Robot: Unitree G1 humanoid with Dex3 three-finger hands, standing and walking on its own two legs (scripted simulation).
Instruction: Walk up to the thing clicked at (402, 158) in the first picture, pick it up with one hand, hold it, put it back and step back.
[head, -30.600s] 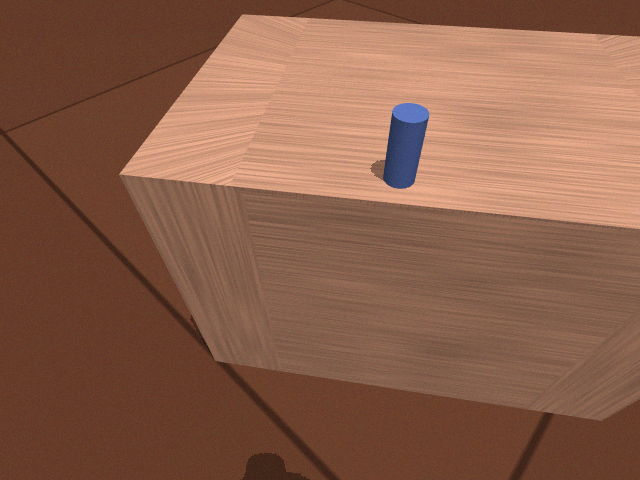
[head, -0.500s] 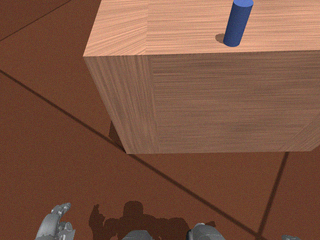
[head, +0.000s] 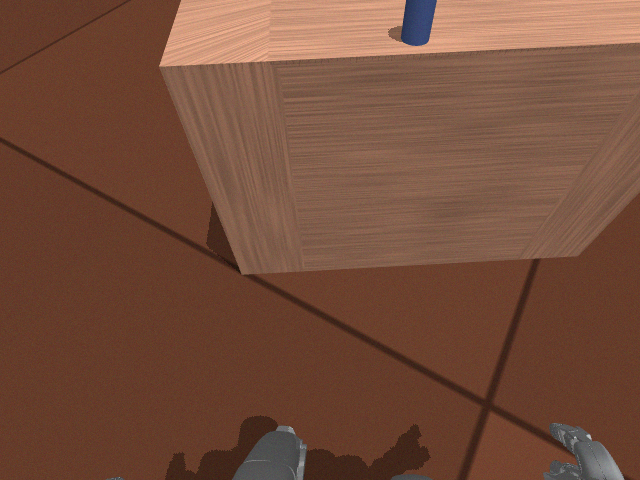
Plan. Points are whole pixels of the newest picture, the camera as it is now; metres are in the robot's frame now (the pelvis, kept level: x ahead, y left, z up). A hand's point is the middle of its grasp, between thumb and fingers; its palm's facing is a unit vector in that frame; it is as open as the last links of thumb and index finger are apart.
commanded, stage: step back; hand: right
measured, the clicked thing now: (420, 4) +0.88 -0.14 +0.11
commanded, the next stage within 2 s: stand in 1.42 s
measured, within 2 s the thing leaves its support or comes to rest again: neither
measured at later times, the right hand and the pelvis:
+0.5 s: hand out of the picture -0.04 -0.27 -0.13, palm faces -0.10 +0.91 -0.41, open 7.4 cm; pelvis -0.16 -0.01 +0.00, yaw +3 degrees
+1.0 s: hand out of the picture -0.12 -0.26 -0.14, palm faces -0.08 +0.93 -0.35, open 7.4 cm; pelvis -0.19 -0.01 +0.01, yaw +3 degrees
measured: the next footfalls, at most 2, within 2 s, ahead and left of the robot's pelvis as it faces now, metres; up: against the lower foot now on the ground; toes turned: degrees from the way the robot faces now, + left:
left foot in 0.24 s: -0.12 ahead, +0.12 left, +0.00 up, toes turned +4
right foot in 0.52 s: -0.12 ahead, -0.12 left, +0.00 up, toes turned +3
